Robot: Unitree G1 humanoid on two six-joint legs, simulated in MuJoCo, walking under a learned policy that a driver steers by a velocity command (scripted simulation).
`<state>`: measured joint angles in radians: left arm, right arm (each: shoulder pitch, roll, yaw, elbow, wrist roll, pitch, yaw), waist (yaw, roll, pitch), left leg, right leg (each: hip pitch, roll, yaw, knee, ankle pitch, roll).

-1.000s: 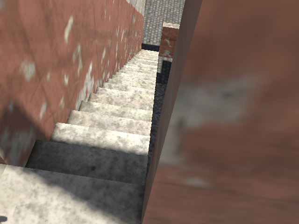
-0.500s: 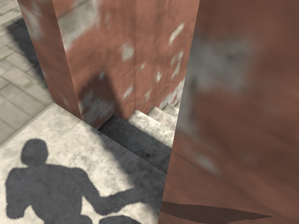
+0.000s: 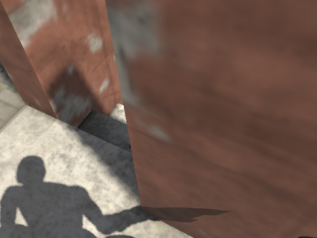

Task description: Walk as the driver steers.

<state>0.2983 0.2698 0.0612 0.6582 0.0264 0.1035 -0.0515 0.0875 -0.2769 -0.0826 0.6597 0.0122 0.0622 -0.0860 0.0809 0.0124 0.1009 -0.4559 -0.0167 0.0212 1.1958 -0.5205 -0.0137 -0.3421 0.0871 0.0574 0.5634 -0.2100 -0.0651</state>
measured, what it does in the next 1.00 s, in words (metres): steps to the right: left foot, then right foot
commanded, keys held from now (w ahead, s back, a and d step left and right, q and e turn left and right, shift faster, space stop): w+e+shift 0.24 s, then w+q+shift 0.76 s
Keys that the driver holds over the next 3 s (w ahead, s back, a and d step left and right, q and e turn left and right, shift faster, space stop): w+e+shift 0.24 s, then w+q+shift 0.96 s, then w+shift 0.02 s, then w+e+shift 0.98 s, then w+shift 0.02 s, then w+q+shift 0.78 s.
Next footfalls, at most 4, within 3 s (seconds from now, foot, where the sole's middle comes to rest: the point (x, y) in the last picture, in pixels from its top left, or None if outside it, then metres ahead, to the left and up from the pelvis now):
0.12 left None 0.02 0.06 -0.77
0.50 right None -0.12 -0.28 -0.77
0.78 left None -0.18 -0.16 -0.77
1.14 right None -0.12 -0.47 -0.77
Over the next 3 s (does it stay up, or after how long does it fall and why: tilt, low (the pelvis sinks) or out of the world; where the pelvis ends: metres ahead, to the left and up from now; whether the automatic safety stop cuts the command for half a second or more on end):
stays up -0.30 -0.01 0.00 its command is cut before an obstacle from the start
